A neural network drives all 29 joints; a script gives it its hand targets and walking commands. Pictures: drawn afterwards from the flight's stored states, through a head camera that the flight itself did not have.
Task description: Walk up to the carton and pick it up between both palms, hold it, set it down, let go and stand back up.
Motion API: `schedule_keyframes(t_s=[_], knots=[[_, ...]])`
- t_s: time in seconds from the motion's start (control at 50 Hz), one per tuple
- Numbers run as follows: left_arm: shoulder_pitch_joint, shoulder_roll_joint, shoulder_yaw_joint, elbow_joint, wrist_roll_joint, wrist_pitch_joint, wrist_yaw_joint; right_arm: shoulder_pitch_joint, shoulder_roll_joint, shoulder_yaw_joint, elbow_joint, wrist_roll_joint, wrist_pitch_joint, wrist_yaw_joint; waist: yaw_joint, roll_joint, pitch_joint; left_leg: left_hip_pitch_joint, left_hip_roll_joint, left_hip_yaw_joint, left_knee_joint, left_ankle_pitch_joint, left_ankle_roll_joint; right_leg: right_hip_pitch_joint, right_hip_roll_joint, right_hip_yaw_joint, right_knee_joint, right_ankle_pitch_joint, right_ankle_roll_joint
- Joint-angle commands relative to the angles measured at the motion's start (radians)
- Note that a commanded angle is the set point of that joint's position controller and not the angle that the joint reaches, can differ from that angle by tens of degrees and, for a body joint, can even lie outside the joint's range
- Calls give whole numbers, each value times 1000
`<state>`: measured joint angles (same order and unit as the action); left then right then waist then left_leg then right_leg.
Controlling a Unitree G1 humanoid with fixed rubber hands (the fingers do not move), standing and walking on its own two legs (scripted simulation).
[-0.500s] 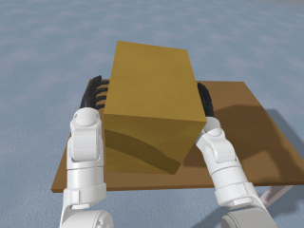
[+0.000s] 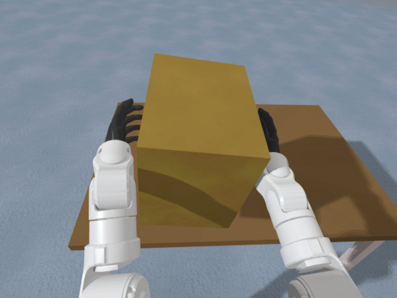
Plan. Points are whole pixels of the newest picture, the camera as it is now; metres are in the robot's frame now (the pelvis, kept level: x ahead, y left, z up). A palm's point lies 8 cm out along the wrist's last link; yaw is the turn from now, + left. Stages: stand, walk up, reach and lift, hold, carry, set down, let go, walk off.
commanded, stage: hold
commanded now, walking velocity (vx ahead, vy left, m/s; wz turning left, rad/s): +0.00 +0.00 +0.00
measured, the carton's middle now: (192, 144) +0.40 +0.01 +0.14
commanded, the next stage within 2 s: none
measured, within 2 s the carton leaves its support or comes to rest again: neither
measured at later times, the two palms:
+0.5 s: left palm (118, 142) +0.36 +0.14 +0.18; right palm (266, 148) +0.36 -0.14 +0.16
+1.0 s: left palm (117, 141) +0.36 +0.14 +0.19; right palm (266, 149) +0.35 -0.14 +0.16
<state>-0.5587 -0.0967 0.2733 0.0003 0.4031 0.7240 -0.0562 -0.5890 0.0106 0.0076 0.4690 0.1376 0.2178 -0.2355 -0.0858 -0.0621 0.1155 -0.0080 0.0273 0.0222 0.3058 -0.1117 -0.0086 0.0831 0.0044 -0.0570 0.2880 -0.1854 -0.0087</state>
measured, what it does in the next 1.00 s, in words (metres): stands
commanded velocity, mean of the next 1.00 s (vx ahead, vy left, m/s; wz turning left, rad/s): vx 0.00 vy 0.00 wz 0.00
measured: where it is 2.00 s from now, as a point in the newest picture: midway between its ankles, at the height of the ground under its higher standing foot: outside the picture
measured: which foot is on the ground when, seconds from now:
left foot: down 0.00-1.00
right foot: down 0.00-1.00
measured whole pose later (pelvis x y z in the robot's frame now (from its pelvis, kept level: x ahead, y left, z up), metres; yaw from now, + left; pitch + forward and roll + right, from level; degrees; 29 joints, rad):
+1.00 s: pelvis +0.00 +0.00 +0.00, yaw +0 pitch -11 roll +0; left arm -0.55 -0.10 0.27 -0.01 0.40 0.72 -0.06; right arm -0.58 0.01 0.01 0.45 0.14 0.22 -0.24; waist -0.09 -0.06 0.11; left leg 0.00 0.03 0.02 0.31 -0.12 -0.01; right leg 0.09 0.00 -0.06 0.28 -0.18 -0.01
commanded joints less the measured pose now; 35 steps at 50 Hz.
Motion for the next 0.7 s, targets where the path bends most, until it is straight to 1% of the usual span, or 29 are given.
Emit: schedule_keyframes(t_s=[0.0, 0.04, 0.06, 0.08, 0.1, 0.14, 0.16, 0.18, 0.22, 0.26, 0.28, 0.3, 0.34, 0.36, 0.4, 0.42, 0.44, 0.48, 0.5, 0.52, 0.56, 0.6, 0.62, 0.64, 0.66, 0.68], knots=[[-552, -455, -450, -50, -136, -60, -124, -706, 501, 330, -265, 26, -70, 103, -4, 53, -393, 210, -41, 47, -7, 114, 25, -72, 28, -58, -49, 156, 60], [-526, -462, -450, -35, -137, -55, -124, -699, 501, 336, -270, 34, -70, 99, -3, 66, -394, 216, -42, 45, 2, 147, 16, -68, 30, -59, -45, 185, 59], [-531, -460, -445, -31, -134, -55, -126, -705, 495, 330, -257, 35, -67, 98, -7, 65, -374, 213, -40, 40, 1, 140, 17, -70, 28, -59, -49, 176, 59], [-516, -467, -440, -17, -128, -51, -126, -717, 492, 333, -270, 35, -68, 97, -4, 57, -376, 215, -43, 42, 2, 135, 15, -73, 32, -61, -50, 170, 56], [-517, -461, -441, -24, -131, -49, -126, -711, 484, 330, -272, 37, -69, 97, -6, 65, -381, 212, -41, 40, 1, 132, 12, -66, 31, -61, -51, 159, 54], [-528, -448, -432, -9, -122, -49, -128, -722, 485, 326, -254, 33, -68, 97, -4, 53, -361, 199, -41, 43, -8, 100, 23, -74, 28, -59, -57, 137, 60], [-531, -451, -430, -11, -119, -50, -127, -713, 489, 318, -237, 30, -68, 99, -6, 60, -347, 197, -41, 45, -13, 94, 22, -79, 29, -60, -56, 127, 53], [-521, -452, -425, -14, -120, -49, -127, -696, 487, 314, -235, 25, -68, 99, -2, 61, -347, 202, -39, 46, -15, 93, 23, -77, 26, -57, -57, 126, 54], [-521, -452, -436, -28, -126, -51, -127, -688, 488, 316, -235, 33, -71, 103, -4, 66, -362, 212, -40, 40, -8, 119, 19, -78, 26, -58, -56, 147, 52], [-521, -470, -462, -60, -141, -59, -123, -706, 491, 340, -284, 48, -79, 101, -2, 70, -421, 236, -40, 42, 12, 186, 10, -60, 36, -60, -42, 202, 55], [-502, -473, -463, -44, -135, -55, -121, -709, 487, 346, -292, 50, -79, 98, -3, 79, -416, 247, -38, 40, 16, 206, 5, -57, 38, -61, -45, 213, 52], [-506, -469, -471, -54, -142, -57, -119, -708, 487, 352, -296, 52, -77, 96, -12, 73, -419, 245, -37, 37, 22, 215, 4, -57, 38, -61, -43, 219, 52], [-495, -458, -475, -64, -139, -56, -118, -678, 490, 360, -289, 55, -70, 94, -9, 58, -382, 235, -38, 32, 18, 214, 9, -58, 36, -58, -49, 233, 54], [-489, -458, -469, -65, -139, -52, -119, -683, 486, 361, -290, 58, -67, 92, -12, 59, -383, 236, -40, 33, 14, 200, 6, -55, 37, -60, -48, 224, 54], [-491, -455, -456, -52, -130, -45, -122, -685, 478, 351, -279, 58, -65, 93, -10, 60, -347, 218, -39, 37, 2, 160, 15, -71, 32, -59, -53, 184, 56], [-498, -459, -473, -93, -137, -47, -120, -662, 482, 349, -268, 56, -61, 95, -15, 72, -365, 227, -39, 38, 2, 163, 11, -68, 34, -57, -52, 183, 52], [-500, -454, -475, -76, -137, -44, -122, -663, 473, 338, -271, 48, -61, 95, -21, 78, -356, 225, -37, 38, 0, 155, 8, -71, 33, -59, -52, 174, 51], [-514, -456, -484, -93, -140, -48, -121, -665, 482, 339, -270, 52, -61, 97, -17, 83, -365, 210, -38, 34, -1, 151, 8, -64, 29, -60, -49, 176, 51], [-526, -467, -490, -93, -148, -49, -119, -689, 489, 349, -299, 53, -65, 96, -16, 84, -388, 223, -39, 36, 4, 152, 9, -65, 28, -57, -45, 183, 53], [-519, -453, -477, -67, -142, -47, -118, -690, 482, 342, -277, 50, -60, 96, -14, 78, -367, 211, -38, 36, -1, 134, 12, -63, 30, -55, -51, 167, 51], [-501, -452, -473, -67, -137, -49, -121, -672, 482, 349, -288, 49, -63, 96, -11, 80, -370, 210, -38, 39, -3, 148, 13, -56, 26, -55, -46, 189, 53], [-504, -456, -470, -63, -140, -49, -123, -698, 484, 357, -309, 60, -66, 92, -7, 75, -391, 206, -45, 41, 5, 159, 13, -48, 26, -54, -45, 208, 59], [-496, -467, -482, -76, -142, -50, -121, -696, 489, 369, -324, 64, -68, 91, -3, 77, -410, 221, -43, 41, 11, 191, 9, -37, 32, -56, -37, 235, 59], [-492, -458, -481, -74, -139, -51, -121, -679, 488, 371, -308, 65, -64, 88, -11, 76, -392, 220, -44, 36, 18, 209, 9, -45, 28, -54, -37, 255, 59], [-492, -461, -478, -93, -141, -51, -120, -668, 490, 371, -305, 66, -60, 88, -10, 74, -392, 232, -42, 34, 16, 213, 5, -47, 35, -59, -38, 246, 57], [-480, -451, -468, -63, -134, -47, -122, -664, 483, 370, -300, 65, -58, 88, -8, 60, -372, 228, -38, 31, 15, 203, 8, -51, 33, -56, -42, 246, 57]])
